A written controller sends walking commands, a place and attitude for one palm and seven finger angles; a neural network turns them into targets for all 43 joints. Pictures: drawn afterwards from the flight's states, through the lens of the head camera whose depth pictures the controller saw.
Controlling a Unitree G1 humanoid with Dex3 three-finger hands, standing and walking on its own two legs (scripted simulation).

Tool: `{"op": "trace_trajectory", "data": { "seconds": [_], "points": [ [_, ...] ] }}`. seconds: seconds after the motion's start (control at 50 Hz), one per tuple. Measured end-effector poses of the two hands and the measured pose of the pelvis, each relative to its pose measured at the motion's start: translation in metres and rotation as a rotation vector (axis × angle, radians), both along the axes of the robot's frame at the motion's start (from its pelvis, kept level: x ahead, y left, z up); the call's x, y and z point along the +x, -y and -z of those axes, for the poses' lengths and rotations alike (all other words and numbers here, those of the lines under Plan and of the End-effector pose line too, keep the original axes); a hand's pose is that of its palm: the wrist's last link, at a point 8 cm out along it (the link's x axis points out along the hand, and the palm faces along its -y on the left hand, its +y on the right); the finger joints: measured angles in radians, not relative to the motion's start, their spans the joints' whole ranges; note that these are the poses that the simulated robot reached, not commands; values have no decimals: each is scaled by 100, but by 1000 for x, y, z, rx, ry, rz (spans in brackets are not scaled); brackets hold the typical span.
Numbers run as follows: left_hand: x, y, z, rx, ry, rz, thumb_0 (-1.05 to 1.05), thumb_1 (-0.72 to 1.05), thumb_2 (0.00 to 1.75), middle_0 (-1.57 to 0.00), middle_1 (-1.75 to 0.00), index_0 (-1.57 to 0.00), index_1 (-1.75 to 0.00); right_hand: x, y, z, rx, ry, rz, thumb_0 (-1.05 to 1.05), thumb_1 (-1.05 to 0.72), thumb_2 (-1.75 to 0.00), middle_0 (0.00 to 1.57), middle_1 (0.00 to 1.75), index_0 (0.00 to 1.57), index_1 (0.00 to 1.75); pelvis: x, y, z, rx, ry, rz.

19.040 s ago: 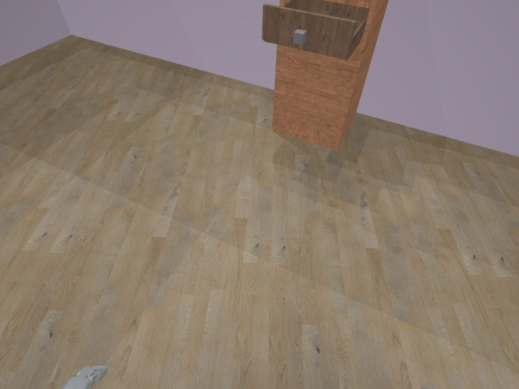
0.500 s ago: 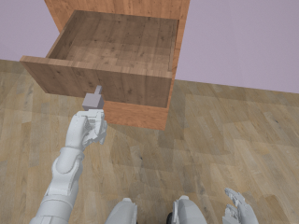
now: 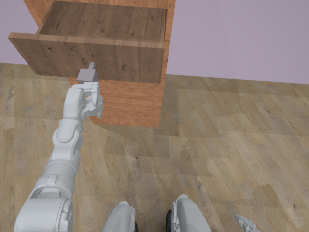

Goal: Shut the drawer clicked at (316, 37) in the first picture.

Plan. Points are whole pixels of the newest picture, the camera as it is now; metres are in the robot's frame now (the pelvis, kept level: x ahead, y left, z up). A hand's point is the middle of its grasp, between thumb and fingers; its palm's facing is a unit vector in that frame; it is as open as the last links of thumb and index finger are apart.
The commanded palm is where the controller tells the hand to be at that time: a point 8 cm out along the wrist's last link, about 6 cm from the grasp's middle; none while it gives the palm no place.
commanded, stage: push the drawer shut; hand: left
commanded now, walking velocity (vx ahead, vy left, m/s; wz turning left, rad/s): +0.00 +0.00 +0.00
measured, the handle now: (90, 73) +0.52 +0.17 +0.05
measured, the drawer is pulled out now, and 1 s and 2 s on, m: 0.16 0.04 0.00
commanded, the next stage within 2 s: pull the fist back off the drawer in 1.62 s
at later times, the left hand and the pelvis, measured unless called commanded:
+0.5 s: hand (103, 86) +0.48 +0.13 +0.04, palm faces -0.09 -0.99 -0.04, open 3.2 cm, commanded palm +0.48 +0.18 +0.05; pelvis +0.00 +0.00 -0.01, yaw -1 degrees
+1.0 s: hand (107, 69) +0.54 +0.12 +0.04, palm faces -0.08 -1.00 -0.03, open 3.3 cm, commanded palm +0.54 +0.17 +0.05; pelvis +0.00 +0.00 -0.01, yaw -2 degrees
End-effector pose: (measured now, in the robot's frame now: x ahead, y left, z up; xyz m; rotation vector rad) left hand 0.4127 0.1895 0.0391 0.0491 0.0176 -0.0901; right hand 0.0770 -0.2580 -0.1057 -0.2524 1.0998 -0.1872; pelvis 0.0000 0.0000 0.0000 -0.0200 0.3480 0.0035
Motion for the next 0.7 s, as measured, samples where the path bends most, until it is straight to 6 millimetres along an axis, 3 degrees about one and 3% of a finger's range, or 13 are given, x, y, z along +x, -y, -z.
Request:
{"op": "trace_trajectory", "data": {
  "seconds": [0.16,0.5,0.7],
  "points": [
    [17,-1,-1,-1,2,-1,2,83,97,-140,-160,-140,-160,-19,1,1,-1,-60,27,1,-90,-90,20,30,20,30,2,-2,0,-1,-12,7],
    [56,1,-1,-6,4,1,3,80,97,-140,-160,-140,-160,-29,-1,7,-5,-126,30,1,-90,-90,21,30,20,30,3,-3,6,-8,-52,6],
    [79,5,-2,-8,0,-5,4,82,98,-140,-160,-140,-160,-48,0,9,-10,-193,48,1,-90,-90,21,30,20,30,3,-4,9,-15,-77,8]
  ]
}}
